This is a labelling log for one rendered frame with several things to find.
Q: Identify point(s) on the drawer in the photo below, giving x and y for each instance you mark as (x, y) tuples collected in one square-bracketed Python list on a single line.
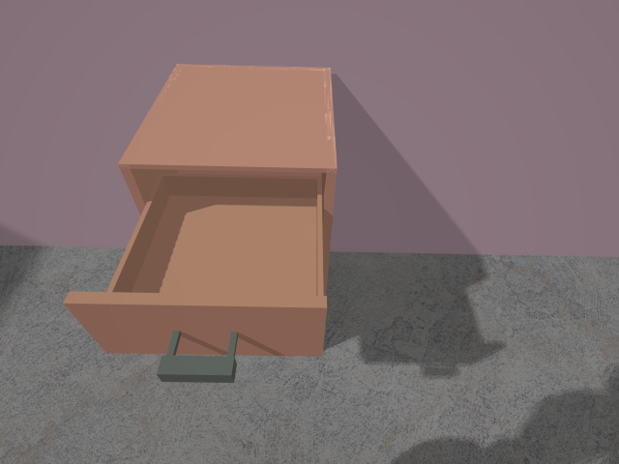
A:
[(213, 254)]

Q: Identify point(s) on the cabinet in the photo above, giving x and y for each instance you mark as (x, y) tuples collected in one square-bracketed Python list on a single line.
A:
[(239, 120)]

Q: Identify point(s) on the handle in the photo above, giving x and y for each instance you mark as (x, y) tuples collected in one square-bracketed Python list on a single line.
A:
[(198, 369)]

